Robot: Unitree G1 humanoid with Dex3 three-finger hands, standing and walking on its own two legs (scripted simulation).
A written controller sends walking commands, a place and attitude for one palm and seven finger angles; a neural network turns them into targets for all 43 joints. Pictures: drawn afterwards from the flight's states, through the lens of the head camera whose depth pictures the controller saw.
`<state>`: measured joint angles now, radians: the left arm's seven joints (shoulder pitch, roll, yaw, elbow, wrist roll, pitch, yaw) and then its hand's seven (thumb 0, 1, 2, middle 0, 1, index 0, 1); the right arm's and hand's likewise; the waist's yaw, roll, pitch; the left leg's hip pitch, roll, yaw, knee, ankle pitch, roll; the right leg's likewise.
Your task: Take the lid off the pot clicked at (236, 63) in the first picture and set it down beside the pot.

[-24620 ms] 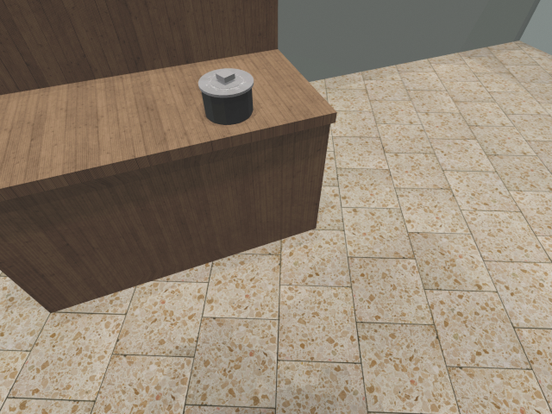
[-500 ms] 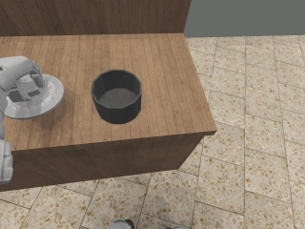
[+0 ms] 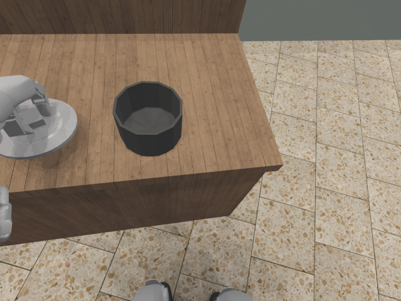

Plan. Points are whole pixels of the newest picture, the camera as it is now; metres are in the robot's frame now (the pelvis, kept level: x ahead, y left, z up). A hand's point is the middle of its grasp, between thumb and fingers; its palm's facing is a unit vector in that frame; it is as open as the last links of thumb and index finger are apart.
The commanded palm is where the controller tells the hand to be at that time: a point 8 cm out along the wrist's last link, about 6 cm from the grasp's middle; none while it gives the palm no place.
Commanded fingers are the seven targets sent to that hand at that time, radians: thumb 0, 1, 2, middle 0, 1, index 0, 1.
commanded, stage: lower the lid onto the table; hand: left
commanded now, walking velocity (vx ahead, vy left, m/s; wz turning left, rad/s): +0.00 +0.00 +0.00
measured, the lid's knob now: (30, 119) +0.49 +0.32 +0.01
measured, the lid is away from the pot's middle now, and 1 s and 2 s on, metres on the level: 0.24 0.24 0.24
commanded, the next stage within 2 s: open the fingers wide in 0.90 s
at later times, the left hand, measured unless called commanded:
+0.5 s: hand (30, 127) +0.47 +0.31 +0.01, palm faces -0.50 -0.08 -0.86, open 7.6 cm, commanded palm +0.54 +0.30 +0.07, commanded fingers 0.00 0.65 0.95 -0.83 -1.08 -0.81 -1.06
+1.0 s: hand (38, 129) +0.49 +0.31 -0.02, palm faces -0.49 -0.10 -0.86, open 7.5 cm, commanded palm +0.51 +0.29 +0.04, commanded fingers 0.00 0.63 0.94 -0.81 -1.07 -0.80 -1.06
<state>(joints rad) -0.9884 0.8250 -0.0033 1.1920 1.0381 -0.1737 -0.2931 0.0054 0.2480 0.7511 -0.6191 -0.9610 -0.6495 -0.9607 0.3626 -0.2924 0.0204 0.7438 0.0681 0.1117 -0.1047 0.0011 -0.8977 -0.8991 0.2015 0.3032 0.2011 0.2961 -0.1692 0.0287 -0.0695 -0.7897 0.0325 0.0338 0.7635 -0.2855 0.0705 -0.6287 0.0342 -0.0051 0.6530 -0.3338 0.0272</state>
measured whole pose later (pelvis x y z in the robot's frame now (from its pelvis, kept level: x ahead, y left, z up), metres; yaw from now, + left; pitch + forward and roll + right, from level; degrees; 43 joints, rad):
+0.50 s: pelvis -0.01 +0.00 -0.01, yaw -1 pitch +20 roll -5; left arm -1.00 0.82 -0.01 1.20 1.06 -0.17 -0.25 0.00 0.25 0.75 -0.62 -0.96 -0.65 -0.96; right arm 0.37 -0.29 0.03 0.74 0.06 0.12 -0.11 0.00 -0.90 -0.90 0.20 0.30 0.20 0.30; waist -0.18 0.03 -0.08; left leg -0.90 0.04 0.03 0.85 -0.31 0.08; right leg -0.74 0.04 -0.01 0.74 -0.36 0.03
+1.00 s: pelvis -0.01 +0.01 -0.03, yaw -1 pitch +24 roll -7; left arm -1.06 0.84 0.01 1.25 1.10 -0.13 -0.23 0.00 0.25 0.75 -0.62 -0.96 -0.66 -0.97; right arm 0.38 -0.27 0.04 0.72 0.04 0.13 -0.09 0.00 -0.90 -0.90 0.20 0.30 0.20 0.30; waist -0.22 0.04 -0.08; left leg -1.03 0.05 0.02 0.95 -0.34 0.08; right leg -0.85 0.05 -0.02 0.82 -0.39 0.03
